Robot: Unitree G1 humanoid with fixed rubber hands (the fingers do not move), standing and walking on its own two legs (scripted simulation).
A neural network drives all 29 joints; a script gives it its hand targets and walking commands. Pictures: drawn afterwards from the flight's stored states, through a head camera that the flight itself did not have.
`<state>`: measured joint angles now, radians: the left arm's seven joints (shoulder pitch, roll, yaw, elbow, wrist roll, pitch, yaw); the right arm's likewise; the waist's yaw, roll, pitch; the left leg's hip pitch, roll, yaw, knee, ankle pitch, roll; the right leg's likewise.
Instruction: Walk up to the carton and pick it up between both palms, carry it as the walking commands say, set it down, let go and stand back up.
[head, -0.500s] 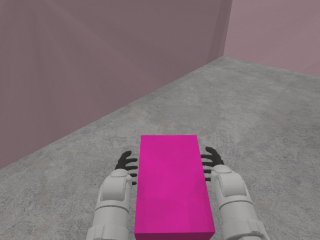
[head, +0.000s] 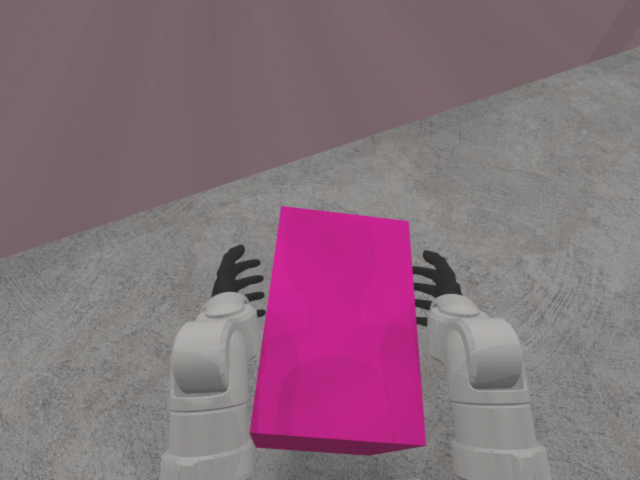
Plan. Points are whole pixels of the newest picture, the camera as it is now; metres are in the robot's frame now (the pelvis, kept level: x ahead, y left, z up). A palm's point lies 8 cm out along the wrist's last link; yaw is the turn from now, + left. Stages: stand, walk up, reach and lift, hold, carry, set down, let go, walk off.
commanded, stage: carry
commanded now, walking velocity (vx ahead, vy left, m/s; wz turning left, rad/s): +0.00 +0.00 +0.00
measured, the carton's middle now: (328, 340) +0.32 +0.03 -0.03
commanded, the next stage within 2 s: none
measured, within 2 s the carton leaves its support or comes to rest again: neither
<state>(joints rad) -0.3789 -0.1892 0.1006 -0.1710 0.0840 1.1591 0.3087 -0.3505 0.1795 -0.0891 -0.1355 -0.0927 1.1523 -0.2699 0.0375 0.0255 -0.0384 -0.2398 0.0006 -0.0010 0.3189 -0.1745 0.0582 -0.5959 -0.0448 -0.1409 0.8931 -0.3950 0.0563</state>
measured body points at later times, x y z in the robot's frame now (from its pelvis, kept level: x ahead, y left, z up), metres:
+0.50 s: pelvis +0.15 +0.00 -0.02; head +0.16 -0.02 +0.43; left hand +0.45 +0.13 +0.08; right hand +0.47 -0.12 +0.08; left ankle +0.19 +0.13 -0.75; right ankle +0.16 -0.08 -0.75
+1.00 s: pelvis +0.20 +0.03 -0.02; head +0.18 +0.03 +0.43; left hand +0.50 +0.16 +0.07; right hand +0.51 -0.09 +0.08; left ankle +0.20 +0.13 -0.75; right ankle +0.16 -0.08 -0.75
